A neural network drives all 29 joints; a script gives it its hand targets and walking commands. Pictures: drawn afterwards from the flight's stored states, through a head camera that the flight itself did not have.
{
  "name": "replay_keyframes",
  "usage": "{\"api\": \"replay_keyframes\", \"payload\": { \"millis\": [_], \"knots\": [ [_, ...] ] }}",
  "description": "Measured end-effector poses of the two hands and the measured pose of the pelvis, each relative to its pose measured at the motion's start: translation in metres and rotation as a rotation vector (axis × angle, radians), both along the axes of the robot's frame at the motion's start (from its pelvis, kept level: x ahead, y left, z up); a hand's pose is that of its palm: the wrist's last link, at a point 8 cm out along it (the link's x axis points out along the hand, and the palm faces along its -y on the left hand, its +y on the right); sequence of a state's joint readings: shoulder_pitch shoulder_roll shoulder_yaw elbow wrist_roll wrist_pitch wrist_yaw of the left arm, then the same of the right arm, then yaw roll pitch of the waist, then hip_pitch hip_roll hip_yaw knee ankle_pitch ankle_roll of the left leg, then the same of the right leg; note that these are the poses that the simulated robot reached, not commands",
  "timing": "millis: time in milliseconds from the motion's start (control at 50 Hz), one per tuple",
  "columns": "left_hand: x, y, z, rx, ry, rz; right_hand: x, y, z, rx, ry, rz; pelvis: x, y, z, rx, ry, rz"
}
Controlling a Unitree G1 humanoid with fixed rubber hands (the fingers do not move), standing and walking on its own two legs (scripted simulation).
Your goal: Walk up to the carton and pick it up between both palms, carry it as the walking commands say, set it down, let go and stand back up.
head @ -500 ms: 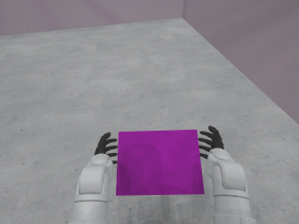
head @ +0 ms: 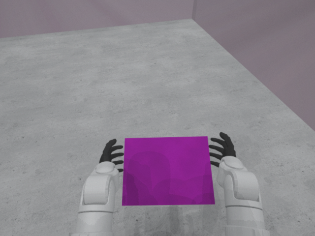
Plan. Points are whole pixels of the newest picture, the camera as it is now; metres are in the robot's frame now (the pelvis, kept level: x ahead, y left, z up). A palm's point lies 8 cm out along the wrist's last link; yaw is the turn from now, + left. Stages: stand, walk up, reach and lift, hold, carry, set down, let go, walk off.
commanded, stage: carry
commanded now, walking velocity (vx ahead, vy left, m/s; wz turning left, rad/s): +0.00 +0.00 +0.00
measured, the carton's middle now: (166, 171) +0.32 -0.01 -0.05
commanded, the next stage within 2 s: hold in 1.80 s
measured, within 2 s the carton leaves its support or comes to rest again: neither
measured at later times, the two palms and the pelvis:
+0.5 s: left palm (106, 160) +0.28 +0.14 +0.08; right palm (233, 155) +0.29 -0.17 +0.08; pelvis +0.01 -0.01 +0.00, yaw +1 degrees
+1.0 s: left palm (109, 168) +0.28 +0.14 +0.05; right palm (231, 160) +0.29 -0.17 +0.06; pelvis +0.00 -0.01 +0.00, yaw +0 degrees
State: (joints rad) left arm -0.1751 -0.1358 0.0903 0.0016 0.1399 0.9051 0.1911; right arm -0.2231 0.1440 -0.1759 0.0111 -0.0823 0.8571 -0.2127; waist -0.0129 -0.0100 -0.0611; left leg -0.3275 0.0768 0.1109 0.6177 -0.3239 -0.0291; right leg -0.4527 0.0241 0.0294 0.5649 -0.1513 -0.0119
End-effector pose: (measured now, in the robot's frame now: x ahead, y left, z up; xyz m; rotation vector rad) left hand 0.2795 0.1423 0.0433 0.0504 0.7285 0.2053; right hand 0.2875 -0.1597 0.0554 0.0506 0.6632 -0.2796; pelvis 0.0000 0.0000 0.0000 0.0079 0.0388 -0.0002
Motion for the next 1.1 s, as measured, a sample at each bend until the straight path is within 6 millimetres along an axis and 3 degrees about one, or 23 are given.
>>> {"api": "replay_keyframes", "payload": {
  "millis": [220,360,440,480,560,600,760,1100],
  "knots": [
    [0.0,0.001,0.001,0.0,-0.002,0.002,0.0,-0.001,0.0,0.014,-0.001,0.006,0.0,0.0,0.0,0.0,0.0,0.0],
    [-0.002,0.002,0.046,-0.028,-0.114,0.04,0.0,0.0,0.041,0.02,-0.111,0.041,0.0,-0.005,-0.001,0.006,0.001,0.0],
    [-0.004,-0.002,0.057,-0.005,-0.106,0.055,0.003,-0.004,0.046,0.045,-0.102,0.055,0.006,-0.011,-0.002,0.006,0.007,0.008],
    [-0.003,-0.004,0.05,0.013,-0.065,0.048,0.003,-0.007,0.036,0.051,-0.06,0.054,0.008,-0.013,-0.002,0.007,0.01,0.009],
    [-0.007,-0.009,0.007,0.035,0.089,0.012,-0.003,-0.011,-0.004,0.044,0.091,0.035,0.009,-0.013,-0.002,0.005,0.012,0.008],
    [-0.012,-0.01,-0.004,0.023,0.12,0.006,-0.009,-0.012,-0.012,0.038,0.12,0.032,0.006,-0.013,-0.002,0.005,0.008,0.008],
    [-0.007,-0.008,0.006,-0.02,0.016,0.016,-0.003,-0.012,0.005,0.01,0.016,0.05,0.001,-0.014,-0.002,0.007,0.001,0.008],
    [-0.005,-0.007,0.004,-0.019,0.001,0.014,-0.001,-0.01,0.005,0.002,-0.001,0.049,0.002,-0.012,-0.002,0.006,0.003,0.008]
  ]
}}
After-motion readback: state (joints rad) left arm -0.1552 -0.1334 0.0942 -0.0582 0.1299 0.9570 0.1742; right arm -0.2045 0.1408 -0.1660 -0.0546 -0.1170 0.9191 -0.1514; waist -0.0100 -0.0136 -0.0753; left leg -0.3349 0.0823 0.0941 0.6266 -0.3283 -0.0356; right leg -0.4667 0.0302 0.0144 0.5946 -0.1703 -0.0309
